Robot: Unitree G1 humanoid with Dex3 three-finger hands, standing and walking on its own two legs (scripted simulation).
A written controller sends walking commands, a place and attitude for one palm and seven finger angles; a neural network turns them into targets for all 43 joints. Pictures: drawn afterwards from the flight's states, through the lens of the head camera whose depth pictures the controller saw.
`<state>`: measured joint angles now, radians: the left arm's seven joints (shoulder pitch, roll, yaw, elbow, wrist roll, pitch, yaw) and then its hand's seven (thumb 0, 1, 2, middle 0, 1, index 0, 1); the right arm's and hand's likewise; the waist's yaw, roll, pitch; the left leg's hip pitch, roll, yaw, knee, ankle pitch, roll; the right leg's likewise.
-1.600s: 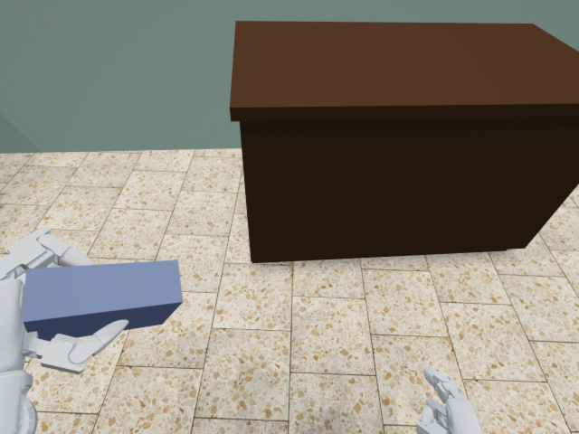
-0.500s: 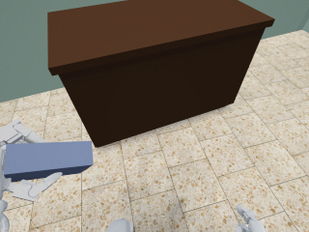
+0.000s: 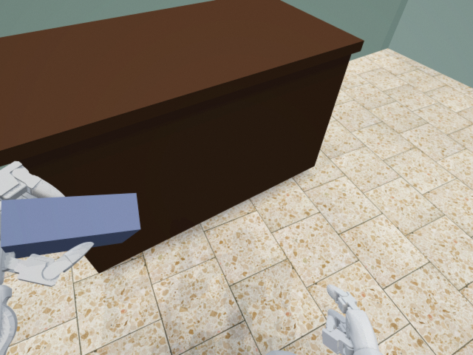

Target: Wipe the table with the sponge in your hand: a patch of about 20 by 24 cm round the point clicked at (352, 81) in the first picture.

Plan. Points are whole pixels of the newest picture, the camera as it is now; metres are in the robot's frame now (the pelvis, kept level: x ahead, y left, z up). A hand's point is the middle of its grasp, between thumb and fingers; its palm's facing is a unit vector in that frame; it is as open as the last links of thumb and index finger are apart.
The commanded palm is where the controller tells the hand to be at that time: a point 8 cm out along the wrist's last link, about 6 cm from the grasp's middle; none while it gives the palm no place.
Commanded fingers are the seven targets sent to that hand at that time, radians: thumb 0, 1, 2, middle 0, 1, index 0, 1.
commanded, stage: turn to face it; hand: left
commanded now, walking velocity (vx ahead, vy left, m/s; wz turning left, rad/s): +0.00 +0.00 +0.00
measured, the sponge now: (94, 223) +0.24 +0.21 +0.16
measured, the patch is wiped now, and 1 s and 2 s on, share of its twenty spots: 0.00 0.00 0.00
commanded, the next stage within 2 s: take the last steps up to it in 0.56 s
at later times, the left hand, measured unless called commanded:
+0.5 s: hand (123, 176) +0.30 +0.18 +0.18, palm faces +0.37 -0.80 -0.48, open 9.2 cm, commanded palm +0.25 +0.23 +0.19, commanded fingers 0.00 0.10 1.30 -1.20 -1.60 -1.20 -1.60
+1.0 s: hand (123, 217) +0.24 +0.16 +0.18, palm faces +0.54 -0.72 -0.44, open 9.2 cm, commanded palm +0.18 +0.20 +0.19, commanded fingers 0.00 0.10 1.30 -1.20 -1.60 -1.20 -1.60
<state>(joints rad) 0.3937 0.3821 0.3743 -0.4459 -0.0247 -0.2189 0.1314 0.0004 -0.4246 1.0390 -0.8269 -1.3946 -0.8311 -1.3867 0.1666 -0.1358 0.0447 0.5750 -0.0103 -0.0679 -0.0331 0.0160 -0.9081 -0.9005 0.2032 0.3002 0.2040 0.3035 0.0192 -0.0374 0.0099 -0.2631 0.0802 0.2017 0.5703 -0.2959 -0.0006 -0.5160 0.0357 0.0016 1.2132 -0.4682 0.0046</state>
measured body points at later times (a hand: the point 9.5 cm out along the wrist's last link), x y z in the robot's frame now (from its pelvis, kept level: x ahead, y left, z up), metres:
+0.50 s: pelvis +0.09 -0.05 -0.01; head +0.12 -0.03 +0.44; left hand +0.27 +0.23 +0.21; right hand +0.24 -0.31 -0.09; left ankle +0.11 +0.06 -0.73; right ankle +0.14 -0.15 -0.73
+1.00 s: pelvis +0.08 -0.11 +0.02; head +0.09 -0.12 +0.47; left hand +0.20 +0.20 +0.21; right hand +0.28 -0.31 -0.08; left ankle +0.07 +0.03 -0.69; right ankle +0.09 -0.19 -0.73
